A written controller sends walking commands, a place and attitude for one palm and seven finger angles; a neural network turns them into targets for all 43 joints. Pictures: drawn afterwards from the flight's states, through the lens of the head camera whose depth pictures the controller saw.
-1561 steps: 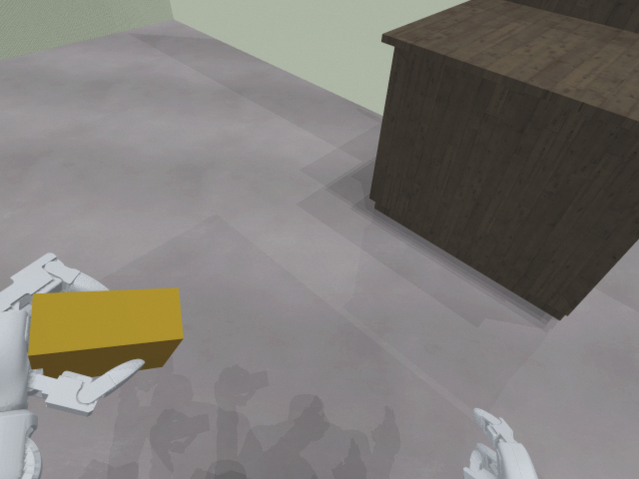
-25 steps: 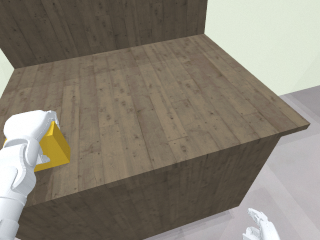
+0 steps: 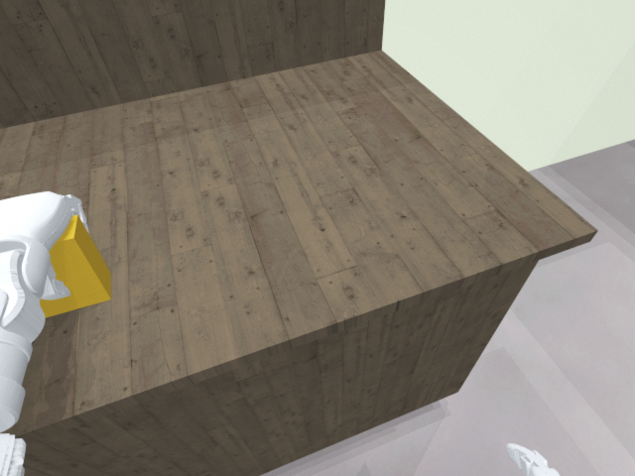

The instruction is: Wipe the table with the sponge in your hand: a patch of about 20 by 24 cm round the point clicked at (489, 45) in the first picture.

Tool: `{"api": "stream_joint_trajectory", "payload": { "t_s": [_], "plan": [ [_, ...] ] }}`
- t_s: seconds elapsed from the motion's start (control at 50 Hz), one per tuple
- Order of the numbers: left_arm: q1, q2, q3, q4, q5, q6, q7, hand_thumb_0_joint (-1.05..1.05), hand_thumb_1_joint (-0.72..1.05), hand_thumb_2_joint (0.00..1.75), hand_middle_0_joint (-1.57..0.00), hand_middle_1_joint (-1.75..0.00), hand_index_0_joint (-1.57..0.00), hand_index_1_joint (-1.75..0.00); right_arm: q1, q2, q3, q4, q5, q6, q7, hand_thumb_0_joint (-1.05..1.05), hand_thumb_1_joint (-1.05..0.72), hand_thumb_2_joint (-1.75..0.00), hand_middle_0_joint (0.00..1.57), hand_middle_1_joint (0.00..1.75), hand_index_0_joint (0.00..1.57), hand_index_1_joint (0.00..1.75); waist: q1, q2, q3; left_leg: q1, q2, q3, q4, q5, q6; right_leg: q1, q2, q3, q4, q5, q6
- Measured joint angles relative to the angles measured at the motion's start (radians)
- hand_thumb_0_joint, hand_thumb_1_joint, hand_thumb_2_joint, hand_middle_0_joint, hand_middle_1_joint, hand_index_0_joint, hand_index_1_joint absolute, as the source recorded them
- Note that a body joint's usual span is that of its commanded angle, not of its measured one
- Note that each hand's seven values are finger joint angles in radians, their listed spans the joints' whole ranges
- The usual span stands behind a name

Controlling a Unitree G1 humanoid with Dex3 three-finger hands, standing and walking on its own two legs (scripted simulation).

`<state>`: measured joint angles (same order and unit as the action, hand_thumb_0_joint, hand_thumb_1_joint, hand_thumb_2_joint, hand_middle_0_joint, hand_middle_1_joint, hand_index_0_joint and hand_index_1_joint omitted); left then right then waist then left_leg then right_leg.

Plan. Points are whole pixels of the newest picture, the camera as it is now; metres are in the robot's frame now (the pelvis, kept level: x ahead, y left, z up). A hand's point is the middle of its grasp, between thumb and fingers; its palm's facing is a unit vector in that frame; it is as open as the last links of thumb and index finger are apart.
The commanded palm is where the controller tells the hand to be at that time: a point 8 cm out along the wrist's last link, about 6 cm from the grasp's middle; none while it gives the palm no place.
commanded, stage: wipe forward along the first lane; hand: left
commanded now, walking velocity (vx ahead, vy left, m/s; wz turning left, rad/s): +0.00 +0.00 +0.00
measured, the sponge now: (58, 279) +0.32 +0.38 +0.08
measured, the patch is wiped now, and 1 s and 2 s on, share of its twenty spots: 0.25 0.40 0.70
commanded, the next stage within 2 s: slide across to the middle lane in 0.56 s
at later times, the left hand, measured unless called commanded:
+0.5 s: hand (51, 228) +0.37 +0.40 +0.12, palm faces -0.14 +0.02 -0.99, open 9.6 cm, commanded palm +0.37 +0.39 +0.16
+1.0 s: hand (79, 207) +0.41 +0.38 +0.12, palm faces -0.06 +0.02 -1.00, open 9.7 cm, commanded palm +0.40 +0.36 +0.19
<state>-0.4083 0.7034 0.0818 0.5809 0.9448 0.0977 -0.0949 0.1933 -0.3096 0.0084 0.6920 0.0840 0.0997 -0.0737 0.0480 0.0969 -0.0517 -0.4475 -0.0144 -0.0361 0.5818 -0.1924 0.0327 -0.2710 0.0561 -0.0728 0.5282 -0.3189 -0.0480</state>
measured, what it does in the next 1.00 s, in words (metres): stands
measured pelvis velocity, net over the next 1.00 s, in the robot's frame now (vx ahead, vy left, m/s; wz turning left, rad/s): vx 0.02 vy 0.03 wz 0.00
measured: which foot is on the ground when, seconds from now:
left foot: down 0.00-1.00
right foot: down 0.00-1.00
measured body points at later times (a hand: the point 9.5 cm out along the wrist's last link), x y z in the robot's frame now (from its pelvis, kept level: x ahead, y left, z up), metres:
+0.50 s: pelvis +0.01 +0.02 +0.00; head +0.03 +0.00 +0.45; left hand +0.38 +0.40 +0.17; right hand +0.12 -0.25 -0.13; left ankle +0.06 +0.10 -0.73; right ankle -0.03 -0.09 -0.73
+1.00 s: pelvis +0.02 +0.03 +0.00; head +0.05 +0.02 +0.45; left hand +0.41 +0.37 +0.18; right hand +0.13 -0.24 -0.12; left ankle +0.06 +0.10 -0.73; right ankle -0.03 -0.09 -0.73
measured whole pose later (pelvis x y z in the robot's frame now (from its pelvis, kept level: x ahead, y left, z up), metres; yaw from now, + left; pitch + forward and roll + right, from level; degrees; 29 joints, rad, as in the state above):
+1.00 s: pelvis +0.02 +0.03 +0.00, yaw +0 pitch +7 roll -2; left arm -0.64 0.68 -0.01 0.73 0.97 0.09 -0.01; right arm 0.25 -0.29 -0.01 0.72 0.09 0.09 -0.04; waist 0.03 0.07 -0.06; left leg -0.47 -0.05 -0.02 0.55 -0.19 0.07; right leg -0.29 0.02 -0.05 0.48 -0.31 -0.02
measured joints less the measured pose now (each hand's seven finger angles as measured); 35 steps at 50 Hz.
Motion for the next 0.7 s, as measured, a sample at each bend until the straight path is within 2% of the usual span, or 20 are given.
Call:
{"api": "stream_joint_trajectory", "payload": {
  "t_s": [0.22, 0.52, 0.7],
  "plan": [
    [-0.099, 0.029, 0.005, 0.129, 0.028, -0.036, 0.002, 0.02, -0.49, 1.09, -0.80, -1.36, -0.79, -1.37, 0.027, 0.002, -0.003, 0.000, 0.004, 0.011, 0.004, 0.01, -0.91, -0.90, 0.20, 0.30, 0.20, 0.30, -0.019, -0.008, -0.005, -0.032, -0.001, 0.004, 0.009, -0.004, 0.008, -0.028, -0.002, 0.004, 0.000, 0.003, 0.007],
    [-0.194, 0.041, 0.001, 0.240, 0.059, -0.074, 0.029, 0.02, -0.50, 1.09, -0.81, -1.36, -0.79, -1.37, 0.051, 0.012, -0.006, 0.008, 0.004, 0.018, 0.016, 0.01, -0.91, -0.90, 0.20, 0.30, 0.20, 0.30, -0.027, -0.017, -0.018, -0.061, -0.009, 0.013, 0.009, -0.005, 0.022, -0.055, -0.010, 0.012, -0.007, 0.006, 0.021],
    [-0.263, 0.072, 0.008, 0.325, 0.087, -0.091, 0.025, 0.02, -0.49, 1.09, -0.80, -1.36, -0.79, -1.38, 0.061, 0.010, -0.006, 0.004, 0.001, 0.017, 0.019, 0.01, -0.91, -0.90, 0.21, 0.30, 0.20, 0.30, -0.044, -0.028, -0.020, -0.082, -0.008, 0.016, 0.014, -0.009, 0.027, -0.072, -0.009, 0.016, -0.013, 0.009, 0.025]
  ]
}}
